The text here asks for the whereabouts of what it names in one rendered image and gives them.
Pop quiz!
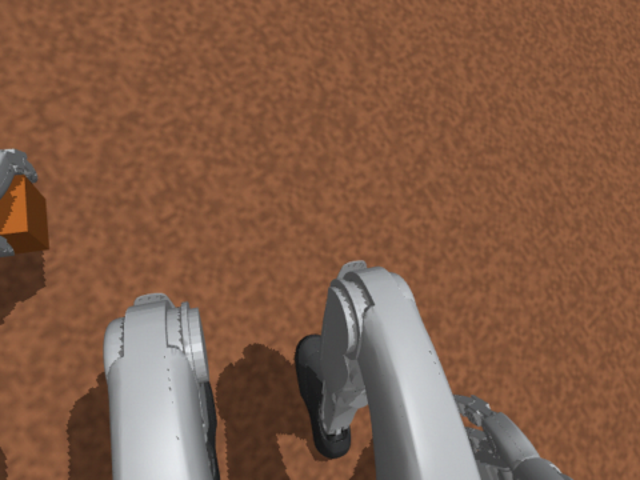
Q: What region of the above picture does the right robot foot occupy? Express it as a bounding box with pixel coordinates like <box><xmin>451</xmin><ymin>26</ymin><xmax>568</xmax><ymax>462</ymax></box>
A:
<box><xmin>295</xmin><ymin>334</ymin><xmax>351</xmax><ymax>459</ymax></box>

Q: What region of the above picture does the right robot arm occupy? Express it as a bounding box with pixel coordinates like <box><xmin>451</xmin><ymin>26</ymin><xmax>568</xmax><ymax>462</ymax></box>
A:
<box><xmin>512</xmin><ymin>458</ymin><xmax>573</xmax><ymax>480</ymax></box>

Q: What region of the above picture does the left robot hand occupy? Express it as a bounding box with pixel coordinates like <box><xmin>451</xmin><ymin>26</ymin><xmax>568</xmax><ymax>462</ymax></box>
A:
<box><xmin>0</xmin><ymin>149</ymin><xmax>38</xmax><ymax>257</ymax></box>

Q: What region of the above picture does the right robot hand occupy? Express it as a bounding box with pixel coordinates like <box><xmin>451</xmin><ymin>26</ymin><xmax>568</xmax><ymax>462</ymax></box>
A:
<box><xmin>453</xmin><ymin>394</ymin><xmax>541</xmax><ymax>480</ymax></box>

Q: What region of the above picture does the cube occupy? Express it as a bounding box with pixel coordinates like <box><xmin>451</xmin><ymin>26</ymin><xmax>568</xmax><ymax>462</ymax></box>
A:
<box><xmin>0</xmin><ymin>175</ymin><xmax>49</xmax><ymax>254</ymax></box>

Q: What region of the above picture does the left robot foot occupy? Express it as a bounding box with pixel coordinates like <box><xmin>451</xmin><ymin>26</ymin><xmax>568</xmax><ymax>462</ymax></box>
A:
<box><xmin>204</xmin><ymin>382</ymin><xmax>220</xmax><ymax>480</ymax></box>

